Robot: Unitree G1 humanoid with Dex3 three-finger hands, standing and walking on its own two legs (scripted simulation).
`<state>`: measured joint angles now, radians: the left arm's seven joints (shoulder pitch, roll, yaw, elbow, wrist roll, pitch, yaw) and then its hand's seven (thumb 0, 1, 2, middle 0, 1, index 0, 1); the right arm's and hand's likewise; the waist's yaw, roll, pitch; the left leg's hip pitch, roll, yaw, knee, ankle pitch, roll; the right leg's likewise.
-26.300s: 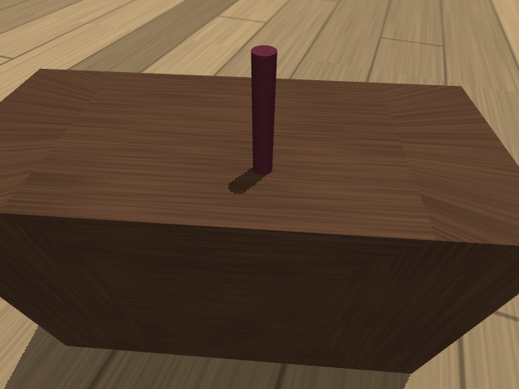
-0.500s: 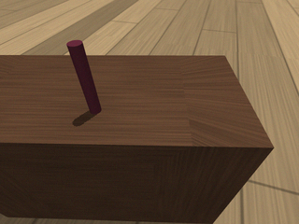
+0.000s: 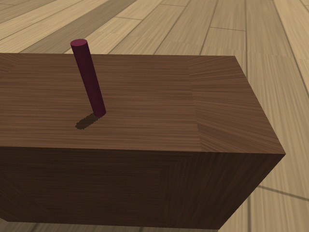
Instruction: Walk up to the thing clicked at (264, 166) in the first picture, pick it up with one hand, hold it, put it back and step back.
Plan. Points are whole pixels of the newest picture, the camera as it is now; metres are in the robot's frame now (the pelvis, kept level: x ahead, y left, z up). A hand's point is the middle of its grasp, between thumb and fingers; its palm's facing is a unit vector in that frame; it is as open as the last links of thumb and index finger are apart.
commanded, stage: home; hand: left
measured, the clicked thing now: (91, 83) +0.51 +0.21 +0.14
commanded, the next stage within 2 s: stand in 0.72 s
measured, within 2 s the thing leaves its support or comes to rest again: neither
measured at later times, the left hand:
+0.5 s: hand out of the picture +0.08 +0.25 -0.15, palm faces -0.02 -0.93 -0.36, open 17.6 cm
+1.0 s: hand out of the picture +0.08 +0.25 -0.15, palm faces -0.01 -0.94 -0.35, open 16.3 cm
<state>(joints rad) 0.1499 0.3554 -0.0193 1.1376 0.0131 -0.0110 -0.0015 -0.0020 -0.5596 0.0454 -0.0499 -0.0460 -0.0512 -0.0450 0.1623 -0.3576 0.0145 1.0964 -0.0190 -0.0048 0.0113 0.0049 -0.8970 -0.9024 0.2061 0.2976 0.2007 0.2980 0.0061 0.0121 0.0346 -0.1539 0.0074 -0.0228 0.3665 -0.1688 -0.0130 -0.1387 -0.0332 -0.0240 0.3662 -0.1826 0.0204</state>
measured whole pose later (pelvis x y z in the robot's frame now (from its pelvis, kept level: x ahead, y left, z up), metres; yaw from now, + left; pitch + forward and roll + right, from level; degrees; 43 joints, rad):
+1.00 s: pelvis +0.01 +0.00 +0.00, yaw +0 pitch -3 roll +0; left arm 0.13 0.35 0.00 1.13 0.01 -0.01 0.00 0.00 -0.40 0.22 -0.13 -0.17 -0.13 -0.17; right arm 0.14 -0.36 0.01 1.11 -0.02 -0.01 0.00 0.00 -0.90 -0.90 0.21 0.30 0.20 0.30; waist 0.00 0.01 0.04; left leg -0.12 0.01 -0.03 0.33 -0.17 -0.02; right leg -0.10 -0.03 -0.03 0.33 -0.18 0.02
